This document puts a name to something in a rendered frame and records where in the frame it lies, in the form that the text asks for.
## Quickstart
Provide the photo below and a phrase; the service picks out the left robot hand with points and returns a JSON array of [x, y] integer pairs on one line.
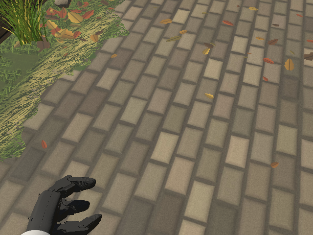
[[52, 207]]

